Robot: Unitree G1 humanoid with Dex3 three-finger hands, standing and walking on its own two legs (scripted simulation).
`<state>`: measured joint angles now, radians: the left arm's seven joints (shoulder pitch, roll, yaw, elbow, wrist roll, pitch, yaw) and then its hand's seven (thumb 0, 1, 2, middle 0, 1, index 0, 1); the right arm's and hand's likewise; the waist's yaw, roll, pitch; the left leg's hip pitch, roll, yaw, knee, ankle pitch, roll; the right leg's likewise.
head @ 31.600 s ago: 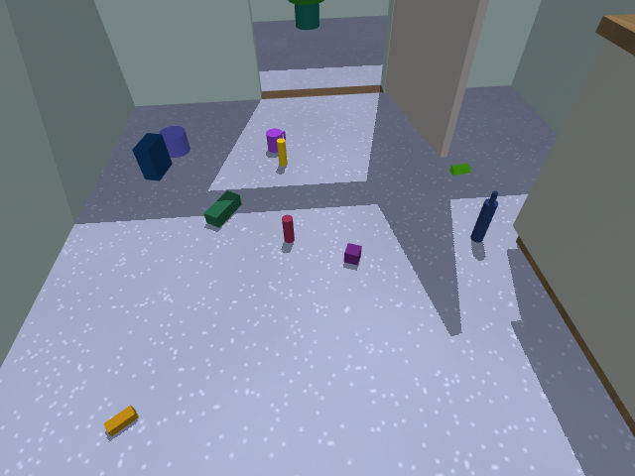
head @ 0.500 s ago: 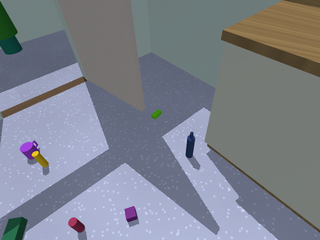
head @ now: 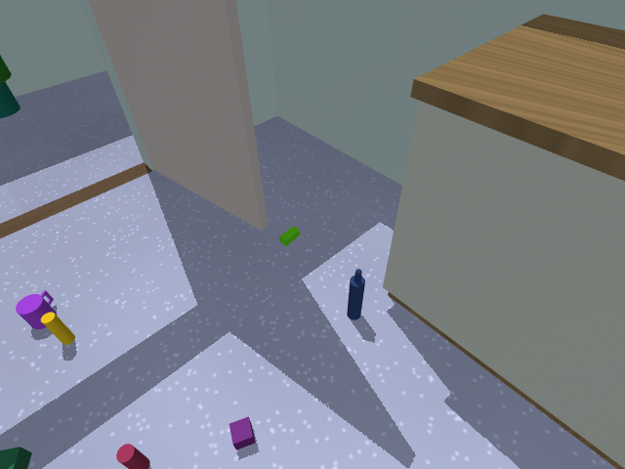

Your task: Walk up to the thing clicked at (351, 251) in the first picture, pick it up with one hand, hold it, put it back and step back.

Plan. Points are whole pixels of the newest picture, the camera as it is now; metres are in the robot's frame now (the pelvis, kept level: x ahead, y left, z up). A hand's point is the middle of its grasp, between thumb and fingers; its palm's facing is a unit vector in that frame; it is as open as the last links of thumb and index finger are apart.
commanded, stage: walk up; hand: left
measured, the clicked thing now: (242, 433) +0.42 +0.25 -0.75
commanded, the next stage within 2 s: none
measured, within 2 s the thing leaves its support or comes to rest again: neither
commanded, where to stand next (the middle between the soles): +0.05 +0.00 m, yaw +2 degrees
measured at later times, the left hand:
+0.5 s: hand out of the picture +0.08 +0.25 -0.16, palm faces +0.01 -0.94 -0.33, open 7.4 cm
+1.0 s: hand out of the picture -0.02 +0.25 -0.15, palm faces +0.07 -0.90 -0.43, open 7.4 cm
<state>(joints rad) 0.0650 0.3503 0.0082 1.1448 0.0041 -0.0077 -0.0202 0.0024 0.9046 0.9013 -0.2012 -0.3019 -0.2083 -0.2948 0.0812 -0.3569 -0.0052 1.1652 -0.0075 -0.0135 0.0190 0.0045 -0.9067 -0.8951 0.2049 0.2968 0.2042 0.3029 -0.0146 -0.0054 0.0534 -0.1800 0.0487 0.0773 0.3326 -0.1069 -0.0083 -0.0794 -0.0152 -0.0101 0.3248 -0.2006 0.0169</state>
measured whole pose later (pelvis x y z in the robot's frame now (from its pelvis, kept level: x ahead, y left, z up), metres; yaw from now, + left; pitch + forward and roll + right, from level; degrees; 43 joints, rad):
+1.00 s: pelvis -0.07 -0.03 -0.02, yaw +5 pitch -1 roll +1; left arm 0.18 0.34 0.07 0.91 0.05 0.00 0.00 0.00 0.90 0.90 -0.20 -0.30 -0.21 -0.30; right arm 0.15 -0.41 -0.08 0.95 -0.03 0.07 0.03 0.00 -0.91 -0.90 0.20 0.30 0.20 0.30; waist 0.03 0.05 0.13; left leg -0.38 -0.04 -0.10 0.99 -0.48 -0.02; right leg -0.31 -0.04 -0.08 0.61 -0.30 -0.04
